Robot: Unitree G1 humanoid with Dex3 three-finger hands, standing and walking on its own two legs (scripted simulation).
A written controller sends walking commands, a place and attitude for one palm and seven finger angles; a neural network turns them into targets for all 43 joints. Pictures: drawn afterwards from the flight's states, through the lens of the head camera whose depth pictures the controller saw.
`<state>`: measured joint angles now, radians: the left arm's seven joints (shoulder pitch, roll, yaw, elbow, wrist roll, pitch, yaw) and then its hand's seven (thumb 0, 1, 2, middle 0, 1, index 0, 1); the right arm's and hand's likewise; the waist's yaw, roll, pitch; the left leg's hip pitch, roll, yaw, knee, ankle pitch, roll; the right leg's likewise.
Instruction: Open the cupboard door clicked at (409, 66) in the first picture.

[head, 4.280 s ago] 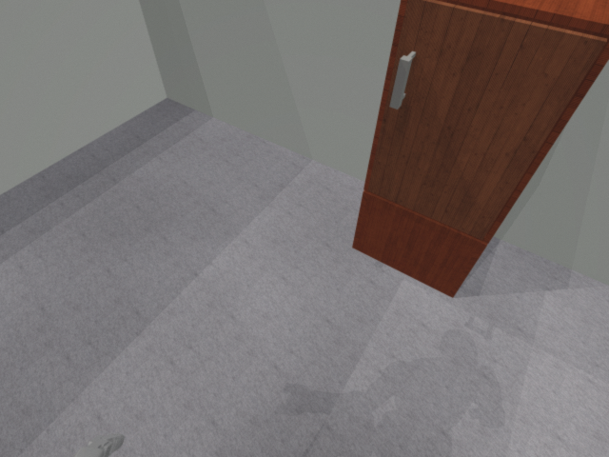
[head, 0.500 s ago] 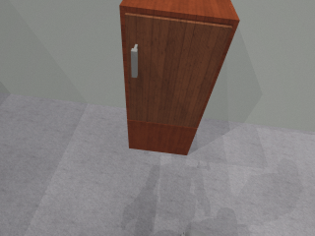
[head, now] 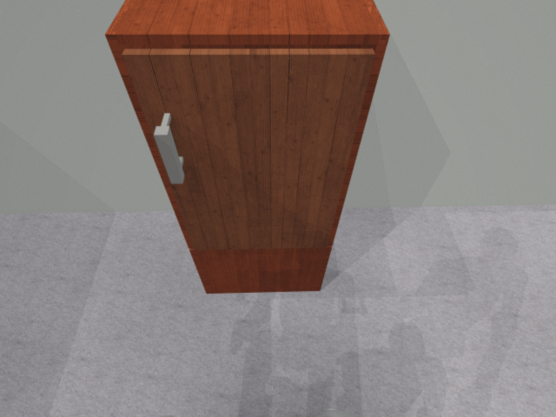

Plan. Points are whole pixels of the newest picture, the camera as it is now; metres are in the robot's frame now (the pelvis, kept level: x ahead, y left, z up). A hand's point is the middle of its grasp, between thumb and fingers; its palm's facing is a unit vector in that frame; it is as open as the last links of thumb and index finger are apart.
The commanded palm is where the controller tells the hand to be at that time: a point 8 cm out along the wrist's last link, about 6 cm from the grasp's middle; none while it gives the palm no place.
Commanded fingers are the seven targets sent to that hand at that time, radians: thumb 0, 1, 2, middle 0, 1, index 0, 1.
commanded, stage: come to a stop and stand still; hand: left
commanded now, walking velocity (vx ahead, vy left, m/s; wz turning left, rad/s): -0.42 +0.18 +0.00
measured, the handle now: (172, 149) +0.56 +0.20 +0.03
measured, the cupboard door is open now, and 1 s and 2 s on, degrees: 0 0 0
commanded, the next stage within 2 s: look again from close up in 1.36 s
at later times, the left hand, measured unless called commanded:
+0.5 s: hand out of the picture +0.06 +0.28 -0.17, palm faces +0.07 -0.96 -0.26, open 7.4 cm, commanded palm none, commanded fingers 0.00 0.90 0.90 -0.20 -0.30 -0.20 -0.30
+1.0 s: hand out of the picture -0.04 +0.31 -0.16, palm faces -0.01 -0.98 -0.18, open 7.4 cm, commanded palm none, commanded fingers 0.00 0.90 0.90 -0.20 -0.30 -0.20 -0.30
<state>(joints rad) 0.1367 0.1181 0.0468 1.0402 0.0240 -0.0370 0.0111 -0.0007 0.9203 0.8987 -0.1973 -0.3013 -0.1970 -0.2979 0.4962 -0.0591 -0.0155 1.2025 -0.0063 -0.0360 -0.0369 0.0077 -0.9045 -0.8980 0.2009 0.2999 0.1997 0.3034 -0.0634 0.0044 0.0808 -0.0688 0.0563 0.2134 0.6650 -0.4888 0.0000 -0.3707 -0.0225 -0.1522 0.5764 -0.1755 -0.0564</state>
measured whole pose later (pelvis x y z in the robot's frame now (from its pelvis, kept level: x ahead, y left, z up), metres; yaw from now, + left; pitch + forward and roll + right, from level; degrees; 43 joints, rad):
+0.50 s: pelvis -0.01 +0.08 +0.00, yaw +0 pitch -2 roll -1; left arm 0.23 0.21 0.04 0.94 0.02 0.07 0.05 0.00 0.91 0.90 -0.20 -0.30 -0.20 -0.30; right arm 0.18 -0.21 -0.05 0.86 -0.02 0.02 -0.01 0.01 -0.91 -0.90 0.20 0.30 0.19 0.30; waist 0.01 -0.01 0.00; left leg -0.26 -0.01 0.09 0.66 -0.36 0.05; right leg -0.41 -0.08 -0.04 0.76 -0.41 0.01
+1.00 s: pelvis -0.05 +0.15 +0.01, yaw +0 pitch +0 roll +0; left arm 0.32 0.14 -0.01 1.04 0.02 0.03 0.02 0.01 0.91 0.90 -0.20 -0.30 -0.20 -0.30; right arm 0.32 -0.19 0.01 1.04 -0.01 0.01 -0.02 0.01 -0.91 -0.90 0.20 0.30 0.20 0.30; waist -0.02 0.01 0.01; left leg -0.22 -0.12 0.14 0.37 -0.16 0.14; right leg -0.24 -0.01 0.01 0.50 -0.27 -0.03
